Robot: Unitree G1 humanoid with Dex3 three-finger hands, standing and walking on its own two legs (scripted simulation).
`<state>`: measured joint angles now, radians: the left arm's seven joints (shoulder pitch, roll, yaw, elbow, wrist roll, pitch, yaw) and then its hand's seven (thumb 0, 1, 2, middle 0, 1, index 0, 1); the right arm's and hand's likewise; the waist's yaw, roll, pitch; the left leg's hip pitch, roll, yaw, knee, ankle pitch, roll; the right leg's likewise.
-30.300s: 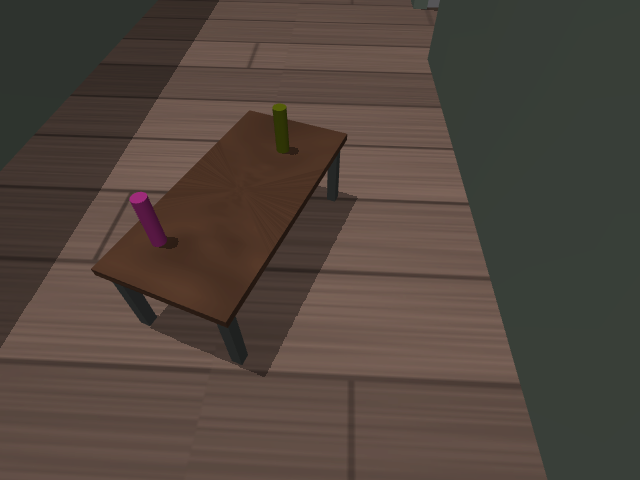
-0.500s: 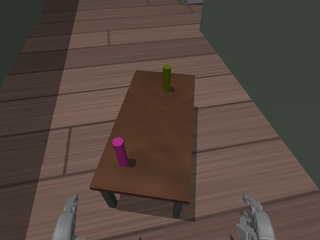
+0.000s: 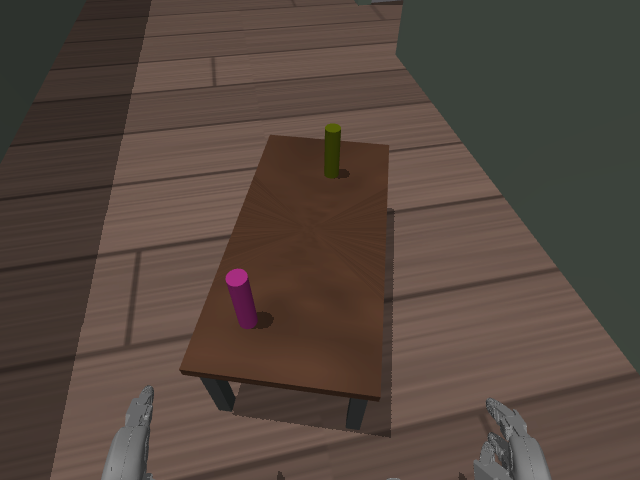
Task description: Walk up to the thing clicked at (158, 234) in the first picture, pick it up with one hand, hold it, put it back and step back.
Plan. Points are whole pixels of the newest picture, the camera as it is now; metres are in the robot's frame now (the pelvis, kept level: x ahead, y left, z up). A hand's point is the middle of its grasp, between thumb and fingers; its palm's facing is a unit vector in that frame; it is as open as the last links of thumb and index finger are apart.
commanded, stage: home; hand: left
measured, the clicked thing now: (242, 300) +0.55 +0.19 -0.29
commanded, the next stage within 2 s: stand in 0.98 s
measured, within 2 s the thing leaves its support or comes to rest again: neither
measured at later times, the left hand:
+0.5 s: hand (187, 456) +0.18 +0.17 -0.05, palm faces +0.11 -0.95 -0.28, open 17.5 cm
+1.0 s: hand (189, 462) +0.17 +0.17 -0.05, palm faces +0.11 -0.95 -0.28, open 17.6 cm
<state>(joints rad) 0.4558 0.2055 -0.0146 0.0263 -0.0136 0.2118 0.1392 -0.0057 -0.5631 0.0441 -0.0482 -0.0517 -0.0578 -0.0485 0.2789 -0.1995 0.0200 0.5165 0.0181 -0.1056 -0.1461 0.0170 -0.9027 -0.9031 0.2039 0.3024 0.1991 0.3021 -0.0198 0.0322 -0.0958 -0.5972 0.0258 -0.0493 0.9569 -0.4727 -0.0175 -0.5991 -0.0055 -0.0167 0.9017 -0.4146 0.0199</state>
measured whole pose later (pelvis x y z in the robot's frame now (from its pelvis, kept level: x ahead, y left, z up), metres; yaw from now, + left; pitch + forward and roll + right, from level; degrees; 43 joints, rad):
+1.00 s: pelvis +0.01 -0.01 +0.00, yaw +0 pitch +7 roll -2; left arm 0.48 0.20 -0.01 -0.02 -0.01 0.24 0.13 -0.01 -0.57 0.04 -0.05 -0.05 -0.06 -0.05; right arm 0.28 -0.20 0.01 0.51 0.01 -0.12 -0.17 0.02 -0.90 -0.90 0.20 0.30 0.20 0.30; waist -0.02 0.03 -0.11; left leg -0.62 0.03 -0.06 0.98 -0.49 -0.03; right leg -0.63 0.00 -0.03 0.94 -0.44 0.01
